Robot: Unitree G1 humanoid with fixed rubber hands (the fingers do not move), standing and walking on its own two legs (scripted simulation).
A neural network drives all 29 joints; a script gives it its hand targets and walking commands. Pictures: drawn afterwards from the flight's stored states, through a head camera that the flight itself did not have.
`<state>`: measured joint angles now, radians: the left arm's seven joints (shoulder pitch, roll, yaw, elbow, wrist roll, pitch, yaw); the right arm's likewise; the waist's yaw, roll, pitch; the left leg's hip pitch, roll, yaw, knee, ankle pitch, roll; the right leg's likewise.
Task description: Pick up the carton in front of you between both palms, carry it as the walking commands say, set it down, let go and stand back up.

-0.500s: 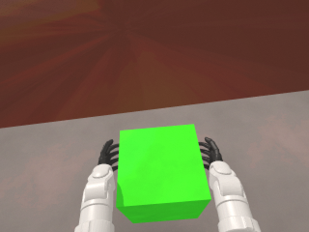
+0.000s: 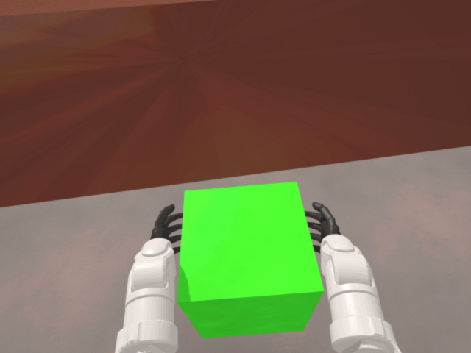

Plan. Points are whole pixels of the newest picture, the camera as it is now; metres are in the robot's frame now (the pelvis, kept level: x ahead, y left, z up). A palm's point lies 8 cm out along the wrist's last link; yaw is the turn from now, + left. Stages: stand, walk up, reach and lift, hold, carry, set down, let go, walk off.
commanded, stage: reach and lift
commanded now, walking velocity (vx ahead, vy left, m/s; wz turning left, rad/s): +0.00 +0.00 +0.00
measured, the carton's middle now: (247, 264) +0.31 +0.00 -0.05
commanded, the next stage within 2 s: hold in 0.64 s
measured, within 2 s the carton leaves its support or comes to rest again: neither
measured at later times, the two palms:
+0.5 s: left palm (162, 239) +0.31 +0.15 +0.04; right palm (330, 235) +0.31 -0.15 +0.04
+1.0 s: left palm (158, 242) +0.30 +0.15 +0.06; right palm (335, 238) +0.29 -0.15 +0.05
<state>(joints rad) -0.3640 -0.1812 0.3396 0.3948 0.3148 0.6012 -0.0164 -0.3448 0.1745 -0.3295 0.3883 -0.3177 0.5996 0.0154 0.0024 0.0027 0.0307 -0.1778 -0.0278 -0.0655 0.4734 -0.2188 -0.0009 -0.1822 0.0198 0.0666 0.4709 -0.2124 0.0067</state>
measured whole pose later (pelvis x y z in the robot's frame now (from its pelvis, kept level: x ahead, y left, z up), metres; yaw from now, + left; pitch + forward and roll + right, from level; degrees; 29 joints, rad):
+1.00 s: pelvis +0.01 +0.00 +0.01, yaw +0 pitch -8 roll +0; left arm -0.29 -0.16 0.23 0.24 0.28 0.76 -0.01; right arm -0.27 0.15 -0.22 0.24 -0.28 0.76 0.00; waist 0.00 0.00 0.03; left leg -0.04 -0.02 -0.07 0.37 -0.19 0.00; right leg -0.04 0.02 0.07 0.37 -0.19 0.00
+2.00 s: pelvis +0.03 +0.00 +0.00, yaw +1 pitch -1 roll +0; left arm -0.24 -0.15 0.17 0.13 0.24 0.81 0.01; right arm -0.21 0.14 -0.18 0.11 -0.22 0.81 -0.02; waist -0.01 -0.01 -0.09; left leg -0.23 0.00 -0.03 0.52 -0.36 0.00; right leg -0.20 0.01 0.05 0.45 -0.26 0.00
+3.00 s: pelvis +0.53 +0.06 +0.01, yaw -1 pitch +5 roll -2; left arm -0.14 -0.13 0.09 -0.33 0.12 1.16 0.08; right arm -0.11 0.13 -0.10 -0.33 -0.09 1.15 -0.09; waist -0.03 0.00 -0.04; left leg -0.17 0.03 0.25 0.29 -0.21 0.07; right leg -0.61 -0.10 -0.11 0.90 -0.20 -0.01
